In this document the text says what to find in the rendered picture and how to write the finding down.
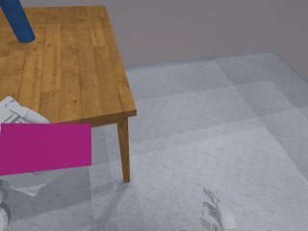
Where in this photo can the sponge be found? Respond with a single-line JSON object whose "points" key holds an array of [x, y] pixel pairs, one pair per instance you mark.
{"points": [[32, 147]]}

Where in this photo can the left robot forearm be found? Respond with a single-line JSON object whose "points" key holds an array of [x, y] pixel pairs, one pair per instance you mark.
{"points": [[5, 212]]}

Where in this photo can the robot left hand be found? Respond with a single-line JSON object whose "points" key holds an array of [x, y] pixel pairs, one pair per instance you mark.
{"points": [[28, 182]]}

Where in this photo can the table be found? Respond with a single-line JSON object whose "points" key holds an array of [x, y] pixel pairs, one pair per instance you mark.
{"points": [[72, 73]]}

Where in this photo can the robot right hand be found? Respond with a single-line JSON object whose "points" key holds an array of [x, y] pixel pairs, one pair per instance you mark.
{"points": [[219, 218]]}

